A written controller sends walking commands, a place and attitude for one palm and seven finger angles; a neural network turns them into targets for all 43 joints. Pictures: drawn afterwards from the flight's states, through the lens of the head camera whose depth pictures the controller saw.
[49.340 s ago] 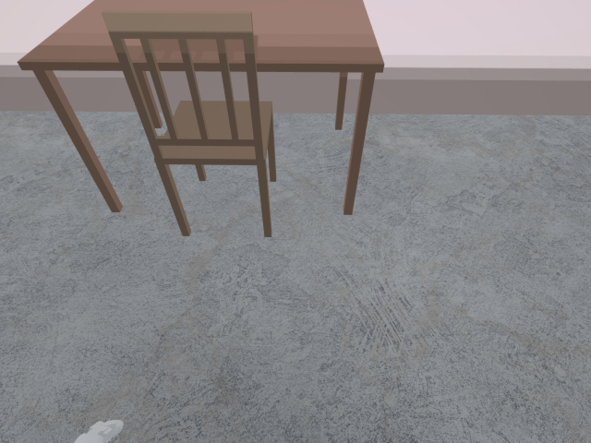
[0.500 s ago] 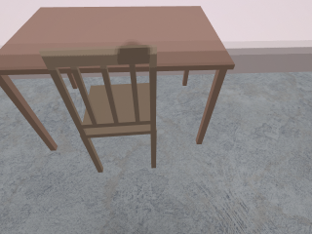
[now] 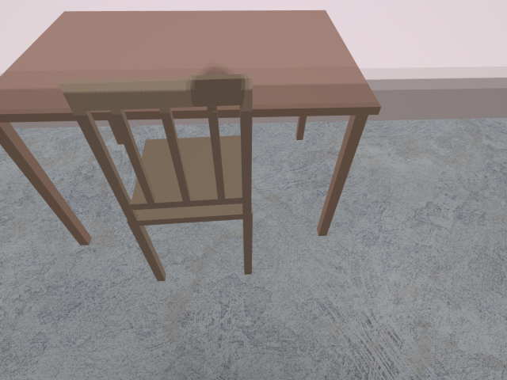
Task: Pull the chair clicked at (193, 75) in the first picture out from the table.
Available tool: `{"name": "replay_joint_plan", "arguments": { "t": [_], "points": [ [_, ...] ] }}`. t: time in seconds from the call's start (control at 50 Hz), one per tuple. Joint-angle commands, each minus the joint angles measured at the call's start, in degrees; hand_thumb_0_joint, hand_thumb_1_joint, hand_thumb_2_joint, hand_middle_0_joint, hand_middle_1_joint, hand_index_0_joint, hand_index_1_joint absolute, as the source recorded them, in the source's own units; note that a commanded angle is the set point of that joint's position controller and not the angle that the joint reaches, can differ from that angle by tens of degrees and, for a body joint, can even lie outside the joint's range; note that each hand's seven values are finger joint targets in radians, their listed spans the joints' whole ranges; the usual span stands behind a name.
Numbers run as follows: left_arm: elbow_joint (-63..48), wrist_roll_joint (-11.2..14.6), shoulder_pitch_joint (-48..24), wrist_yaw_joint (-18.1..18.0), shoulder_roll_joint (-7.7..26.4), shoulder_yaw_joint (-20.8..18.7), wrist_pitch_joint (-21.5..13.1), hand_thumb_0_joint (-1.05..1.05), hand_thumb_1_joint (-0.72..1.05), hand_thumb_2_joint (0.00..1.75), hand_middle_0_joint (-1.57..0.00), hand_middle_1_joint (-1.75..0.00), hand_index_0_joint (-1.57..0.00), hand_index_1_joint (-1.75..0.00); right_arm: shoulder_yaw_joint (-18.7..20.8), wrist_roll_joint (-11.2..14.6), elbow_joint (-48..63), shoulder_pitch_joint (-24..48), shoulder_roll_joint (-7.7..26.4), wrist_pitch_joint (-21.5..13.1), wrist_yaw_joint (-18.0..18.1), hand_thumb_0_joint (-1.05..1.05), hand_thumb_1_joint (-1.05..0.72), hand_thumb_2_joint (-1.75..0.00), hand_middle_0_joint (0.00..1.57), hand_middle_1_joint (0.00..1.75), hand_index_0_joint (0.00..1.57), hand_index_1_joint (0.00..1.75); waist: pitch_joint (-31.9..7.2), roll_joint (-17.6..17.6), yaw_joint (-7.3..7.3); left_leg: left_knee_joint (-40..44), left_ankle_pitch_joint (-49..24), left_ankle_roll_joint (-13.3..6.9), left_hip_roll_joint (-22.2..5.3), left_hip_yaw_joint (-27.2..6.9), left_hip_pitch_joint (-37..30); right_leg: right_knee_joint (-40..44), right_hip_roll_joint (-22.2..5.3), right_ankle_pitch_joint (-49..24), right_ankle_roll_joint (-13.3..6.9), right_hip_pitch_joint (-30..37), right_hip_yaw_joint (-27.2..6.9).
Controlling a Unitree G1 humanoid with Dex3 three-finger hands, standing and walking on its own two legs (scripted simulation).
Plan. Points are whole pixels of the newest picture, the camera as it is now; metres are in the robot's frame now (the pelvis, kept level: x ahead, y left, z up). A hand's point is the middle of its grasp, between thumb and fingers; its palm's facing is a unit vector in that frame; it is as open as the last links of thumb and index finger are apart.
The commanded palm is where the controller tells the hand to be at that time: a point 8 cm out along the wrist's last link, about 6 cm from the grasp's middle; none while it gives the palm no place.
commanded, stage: look to check the result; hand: left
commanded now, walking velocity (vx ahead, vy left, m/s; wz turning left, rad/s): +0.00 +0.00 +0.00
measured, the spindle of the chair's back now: (177, 159) +0.64 +0.24 -0.08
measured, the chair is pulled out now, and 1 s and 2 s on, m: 0.04 0.04 0.04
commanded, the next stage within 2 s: take the last steps up to it in 0.06 s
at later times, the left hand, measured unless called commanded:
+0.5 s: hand out of the picture -0.01 +0.17 -0.20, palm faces +0.09 -0.99 -0.15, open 7.4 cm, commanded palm none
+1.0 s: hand (182, 355) +0.20 +0.15 -0.18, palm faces +0.13 -0.97 -0.19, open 7.2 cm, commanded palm none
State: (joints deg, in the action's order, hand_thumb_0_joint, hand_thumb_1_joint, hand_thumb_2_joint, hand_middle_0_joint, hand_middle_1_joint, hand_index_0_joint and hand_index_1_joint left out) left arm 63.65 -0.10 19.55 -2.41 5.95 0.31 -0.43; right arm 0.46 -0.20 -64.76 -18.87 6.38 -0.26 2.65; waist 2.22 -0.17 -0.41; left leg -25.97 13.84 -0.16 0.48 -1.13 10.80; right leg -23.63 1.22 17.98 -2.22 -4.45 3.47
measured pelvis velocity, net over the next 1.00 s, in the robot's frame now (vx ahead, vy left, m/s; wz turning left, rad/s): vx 0.19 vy -0.03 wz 0.09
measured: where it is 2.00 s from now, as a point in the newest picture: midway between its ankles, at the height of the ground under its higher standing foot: outside the picture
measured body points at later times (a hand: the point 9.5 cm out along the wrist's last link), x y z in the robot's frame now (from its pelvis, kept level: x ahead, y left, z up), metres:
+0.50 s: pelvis +0.05 +0.01 -0.02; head +0.05 +0.02 +0.43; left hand -0.02 +0.22 -0.18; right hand -0.03 -0.21 -0.16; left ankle +0.00 +0.12 -0.74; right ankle -0.05 -0.09 -0.74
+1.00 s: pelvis +0.19 -0.03 -0.01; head +0.22 -0.02 +0.44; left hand +0.19 +0.20 -0.16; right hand +0.24 -0.25 -0.16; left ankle +0.20 +0.10 -0.73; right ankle +0.17 -0.13 -0.74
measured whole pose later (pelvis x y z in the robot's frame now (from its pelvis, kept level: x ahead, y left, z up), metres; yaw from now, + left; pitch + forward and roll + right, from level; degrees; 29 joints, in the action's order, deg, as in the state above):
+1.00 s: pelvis +0.19 -0.03 -0.01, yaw +5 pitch +1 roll +0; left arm 58.8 -1.4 16.5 -1.0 9.0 -3.5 -1.8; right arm 2.9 -0.9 -58.0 -15.7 8.4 -2.9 0.5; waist 2.6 1.3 -1.4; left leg -38.6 17.8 -1.3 -3.0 3.8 20.7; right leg -30.4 -1.2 19.2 -1.3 -11.8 4.4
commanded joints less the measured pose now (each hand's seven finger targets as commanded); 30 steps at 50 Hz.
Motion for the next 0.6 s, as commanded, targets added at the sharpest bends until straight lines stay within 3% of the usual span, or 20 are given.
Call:
{"name": "replay_joint_plan", "arguments": {
  "t": [0.0,0.18,0.22,0.26,0.3,0.36,0.4,0.42,0.44,0.46,0.48,0.5,0.52,0.54,0.58],
  "points": [
    [-0.7,0.2,5.7,-0.5,5.1,-1.0,-0.3,0.0,0.9,0.9,-0.2,-0.3,-0.2,-0.3,0.6,-0.3,0.0,-5.9,4.6,-0.3,0.4,0.0,-0.9,-0.9,0.2,0.3,0.2,0.3,4.2,-0.1,-0.2,2.3,-13.5,-2.7,-4.7,-3.8,-0.7,5.0,-6.7,-12.9,-0.9,-5.2,-5.3],
    [-0.9,0.2,5.5,-0.4,5.3,-1.0,-0.3,0.0,0.9,0.9,-0.2,-0.3,-0.2,-0.3,0.6,-0.3,0.0,-6.0,4.6,-0.2,0.4,0.0,-0.9,-0.9,0.2,0.3,0.2,0.3,4.5,0.0,-0.24,2.6,-13.2,-2.7,-4.8,-3.8,-0.8,5.2,-6.5,-12.3,-1.0,-5.3,-5.4],
    [-0.8,0.0,5.6,-0.3,5.7,-1.4,-0.1,0.0,0.9,0.9,-0.2,-0.3,-0.2,-0.3,0.9,-0.6,-0.4,-6.9,4.9,0.0,0.2,0.0,-0.9,-0.9,0.2,0.3,0.2,0.3,4.1,0.3,-0.33,1.6,-4.6,-2.9,-3.9,-3.3,0.6,5.4,-6.4,-1.8,-1.5,-4.8,-5.3],
    [-1.0,-0.4,5.6,0.0,6.4,-1.9,0.2,0.0,0.9,0.9,-0.2,-0.3,-0.2,-0.3,1.4,-1.1,-0.1,-6.9,5.1,0.5,-0.2,0.0,-0.9,-0.9,0.2,0.3,0.2,0.3,7.4,1.6,-0.26,0.6,5.8,-3.2,-2.5,-2.5,5.2,6.7,-6.6,10.7,-2.8,-6.5,-6.3],
    [-1.3,-0.6,6.0,0.2,7.1,-2.5,0.3,0.0,0.9,0.9,-0.2,-0.3,-0.2,-0.3,1.5,-1.4,0.7,-6.8,4.4,0.6,-0.6,0.0,-0.9,-0.9,0.2,0.3,0.2,0.3,9.5,4.7,0.17,-3.2,9.5,-3.1,-0.6,-0.4,9.8,8.8,-8.3,18.0,-4.5,-6.9,-8.9],
    [-2.1,-0.9,6.1,0.3,8.3,-3.3,-0.1,0.0,0.9,0.9,-0.2,-0.3,-0.2,-0.3,1.9,-1.3,1.7,-6.4,3.4,0.1,-0.9,0.0,-0.9,-0.9,0.2,0.3,0.2,0.3,10.0,8.5,-0.09,-11.2,8.0,-2.9,-0.3,3.2,11.2,11.9,-13.1,20.8,-7.3,-8.0,-13.3],
    [-3.1,-1.0,4.4,0.5,7.9,-3.6,-0.6,0.0,0.9,0.9,-0.2,-0.3,-0.2,-0.3,1.8,-1.3,1.3,-8.1,3.0,-0.7,-1.0,0.0,-0.9,-0.9,0.2,0.3,0.2,0.3,10.2,4.9,-1.65,-7.5,6.0,-3.1,-1.5,3.8,7.2,8.5,-12.5,15.0,-7.4,-10.4,-10.4],
    [-3.5,-0.9,3.5,0.8,7.3,-3.5,-0.7,0.0,0.9,0.9,-0.2,-0.3,-0.2,-0.3,1.7,-1.4,0.5,-10.7,3.3,-1.0,-1.0,0.0,-0.9,-0.9,0.2,0.3,0.2,0.3,10.4,0.2,-2.58,-3.2,4.3,-3.7,-1.9,2.5,3.5,3.4,-9.9,11.7,-6.3,-12.7,-6.6],
    [-4.1,-0.7,3.1,1.1,6.0,-3.3,-0.7,0.0,0.9,0.9,-0.2,-0.3,-0.2,-0.3,1.9,-1.5,-0.7,-14.3,4.6,-1.4,-0.9,0.0,-0.9,-0.9,0.2,0.3,0.2,0.3,10.6,-7.9,-3.42,1.8,1.1,-6.0,-4.7,-4.3,-0.1,-6.1,-4.9,6.6,-4.6,-16.0,-1.7],
    [-5.3,-0.5,2.1,1.4,4.7,-3.1,-1.0,0.0,0.9,0.9,-0.2,-0.3,-0.2,-0.3,2.7,-2.0,-2.4,-19.1,7.3,-1.9,-0.4,0.0,-0.9,-0.9,0.2,0.3,0.2,0.3,8.2,-15.7,-4.67,5.9,-2.9,-10.6,-12.1,-17.2,-7.2,-18.8,-1.0,4.2,-2.6,-23.3,3.2],
    [-7.5,-0.5,-2.8,1.5,4.7,-2.5,-1.5,0.0,0.9,0.9,-0.2,-0.3,-0.2,-0.3,3.1,-2.2,-3.6,-24.0,8.6,-2.2,0.2,0.0,-0.9,-0.9,0.2,0.3,0.2,0.3,8.1,-19.1,-6.71,10.4,-11.6,-15.2,-17.4,-28.2,-13.0,-30.9,0.6,13.5,-1.7,-32.6,3.5],
    [-9.0,-0.7,-5.6,1.5,5.5,-2.6,-1.9,0.0,0.9,0.9,-0.2,-0.3,-0.2,-0.3,2.8,-2.1,-3.4,-24.4,8.8,-2.5,0.6,0.0,-0.9,-0.9,0.2,0.3,0.2,0.3,6.5,-15.5,-6.41,10.2,-19.4,-17.5,-19.7,-30.2,-14.7,-40.0,-1.8,14.9,-2.0,-36.2,-0.6],
    [-9.5,-0.6,-6.3,1.6,5.7,-2.8,-2.2,0.0,0.9,0.9,-0.2,-0.3,-0.2,-0.3,2.8,-1.7,-2.4,-21.7,8.3,-2.9,0.5,0.0,-0.9,-0.9,0.2,0.3,0.2,0.3,5.2,-9.2,-4.74,9.4,-20.9,-17.5,-20.0,-27.3,-12.7,-42.9,-4.2,12.8,-2.0,-36.3,-2.8],
    [-10.0,-0.5,-7.2,1.7,5.6,-2.7,-2.4,0.0,0.9,0.9,-0.2,-0.3,-0.2,-0.3,3.0,-1.7,-1.4,-19.4,7.9,-3.2,0.4,0.0,-0.9,-0.9,0.2,0.3,0.2,0.3,4.7,-3.8,-3.95,8.7,-22.0,-17.0,-20.0,-25.6,-10.7,-41.7,-5.0,12.0,-1.9,-34.8,-3.2],
    [-10.5,-0.5,-6.8,2.5,4.7,-2.7,-2.0,0.0,0.9,0.9,-0.2,-0.3,-0.2,-0.3,3.2,-1.7,-0.4,-15.5,8.7,-4.0,0.3,0.0,-0.9,-0.9,0.2,0.3,0.2,0.3,2.7,-4.9,-2.26,9.3,-16.7,-13.1,-16.9,-17.0,-8.1,-35.8,-5.7,8.4,-1.2,-30.2,-3.3]
  ]
}}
